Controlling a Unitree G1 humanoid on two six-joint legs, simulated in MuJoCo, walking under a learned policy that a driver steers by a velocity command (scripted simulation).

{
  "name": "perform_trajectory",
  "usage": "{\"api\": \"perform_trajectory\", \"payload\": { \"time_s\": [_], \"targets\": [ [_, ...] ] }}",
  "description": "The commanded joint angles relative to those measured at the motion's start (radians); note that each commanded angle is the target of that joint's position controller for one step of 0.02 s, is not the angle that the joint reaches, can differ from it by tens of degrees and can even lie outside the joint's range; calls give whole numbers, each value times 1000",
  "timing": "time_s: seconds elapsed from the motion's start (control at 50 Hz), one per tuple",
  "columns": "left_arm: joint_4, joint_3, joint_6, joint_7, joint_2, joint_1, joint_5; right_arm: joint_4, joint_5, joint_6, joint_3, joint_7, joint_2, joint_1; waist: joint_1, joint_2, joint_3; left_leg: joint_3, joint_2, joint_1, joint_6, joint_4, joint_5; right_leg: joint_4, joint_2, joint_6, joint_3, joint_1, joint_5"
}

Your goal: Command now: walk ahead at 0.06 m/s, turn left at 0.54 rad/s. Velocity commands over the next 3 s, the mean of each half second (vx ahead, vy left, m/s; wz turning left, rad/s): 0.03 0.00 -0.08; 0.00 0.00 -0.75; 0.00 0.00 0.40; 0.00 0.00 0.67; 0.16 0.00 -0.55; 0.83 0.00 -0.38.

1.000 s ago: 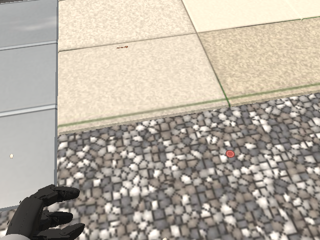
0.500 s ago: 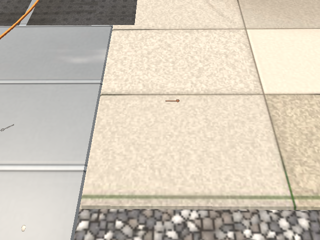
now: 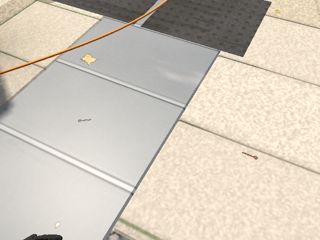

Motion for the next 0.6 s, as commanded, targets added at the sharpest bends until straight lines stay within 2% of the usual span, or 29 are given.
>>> {"api": "perform_trajectory", "payload": {
  "time_s": [0.02,0.04,0.06,0.08,0.12,0.16,0.2,0.24,0.28,0.3,0.32,0.34,0.36,0.38,0.4,0.42,0.44,0.48,0.54,0.58,0.6],
  "targets": [
    [-98,36,3,4,119,0,4,-26,-3,-14,-30,14,-167,137,-21,-196,-184,92,102,-207,-100,445,-127,-142,-447,-312,507,317,290],
    [-101,25,16,6,87,-13,-7,-8,-3,-2,-32,10,-164,97,-6,-109,-143,110,115,-207,-112,482,-51,-126,-367,-250,364,267,186],
    [-104,19,26,8,85,-14,-17,-7,-5,8,-21,4,-134,77,2,-83,-121,129,117,-199,-119,497,-15,-137,-316,-214,303,222,117],
    [-95,17,35,10,98,-20,-19,-14,-5,9,-8,7,-96,70,-1,-88,-91,156,119,-187,-122,477,15,-154,-284,-203,257,178,99],
    [-78,17,48,14,97,1,-11,-18,-3,1,13,12,-42,56,6,-136,-96,225,129,-139,-124,349,42,-174,-219,-184,166,175,73],
    [-68,19,58,16,94,17,-13,-14,-3,-6,24,13,-21,46,21,-190,-119,258,160,-88,-126,190,23,-180,-214,-194,148,214,40],
    [-53,17,63,9,82,43,-21,-11,-19,-13,39,18,20,19,39,-232,-118,270,202,13,-117,-26,0,-190,-206,-195,182,199,-28],
    [-46,37,71,5,141,85,-30,6,-9,-20,25,20,-11,18,57,-257,-95,277,178,44,-102,-167,54,-188,-222,-209,260,212,-66],
    [-53,49,75,8,165,83,-50,40,-2,-30,13,23,-25,76,19,-234,-86,280,153,123,-56,-360,170,-187,-217,-190,317,183,-111],
    [-52,52,74,12,162,91,-63,53,-3,-35,7,23,-37,98,5,-213,-88,272,164,203,-23,-438,225,-181,-200,-160,319,130,-151],
    [-52,49,69,14,142,101,-66,58,-13,-37,-4,18,-74,128,-1,-172,-113,224,251,328,15,-440,265,-139,-168,-110,291,25,-233],
    [-90,42,58,13,98,52,-65,72,-47,-33,-25,15,-153,154,-7,72,-92,64,424,351,114,-455,264,27,-66,-41,114,-153,-328],
    [-105,51,46,10,117,35,-64,62,-70,-35,-27,17,-143,110,-20,234,-71,-85,594,275,226,-535,438,263,12,5,-42,-221,-452],
    [-90,73,46,8,159,65,-51,39,-75,-44,-9,12,-91,46,3,174,-67,-64,632,244,252,-526,578,491,-37,41,-40,-226,-480],
    [-55,81,60,9,155,121,-55,18,-63,-51,5,3,-42,-28,42,124,-69,29,575,236,208,-503,630,601,-45,54,-42,-219,-441],
    [-32,80,80,15,135,167,-53,7,-43,-57,11,-1,-20,-79,61,109,-61,107,527,250,170,-483,654,675,-55,71,-47,-243,-384],
    [-28,76,95,16,117,179,-50,6,-30,-61,15,-3,-13,-90,59,114,-49,161,514,256,159,-475,699,731,-72,86,-54,-269,-345],
    [-59,63,106,8,84,137,-55,15,-28,-53,11,-9,-21,-68,39,117,-25,246,482,263,160,-481,696,688,-103,109,-105,-291,-269],
    [-122,40,104,-21,52,41,-56,36,-31,-35,-4,-16,-54,-2,-22,127,-43,290,504,343,174,-465,680,499,-145,117,-149,-272,-232],
    [-150,33,101,-43,47,26,-53,39,-27,-30,-21,-9,-97,3,-30,134,-57,317,536,327,177,-455,700,391,-157,94,-181,-190,-257],
    [-155,37,102,-49,59,35,-53,40,-22,-31,-28,-3,-114,-2,-25,136,-63,335,545,307,172,-445,716,348,-151,80,-205,-141,-261]
  ]
}}
Next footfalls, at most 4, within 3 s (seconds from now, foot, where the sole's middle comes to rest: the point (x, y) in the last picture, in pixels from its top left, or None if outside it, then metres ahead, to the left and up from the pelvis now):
0.32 left None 0.04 0.11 -0.76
0.72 right None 0.03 -0.16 -0.76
1.14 left None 0.16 0.03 -0.76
1.44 right None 0.03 -0.18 -0.76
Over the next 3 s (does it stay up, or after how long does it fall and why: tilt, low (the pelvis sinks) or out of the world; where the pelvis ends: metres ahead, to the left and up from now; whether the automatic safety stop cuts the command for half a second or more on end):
stays up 0.39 -0.24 -0.02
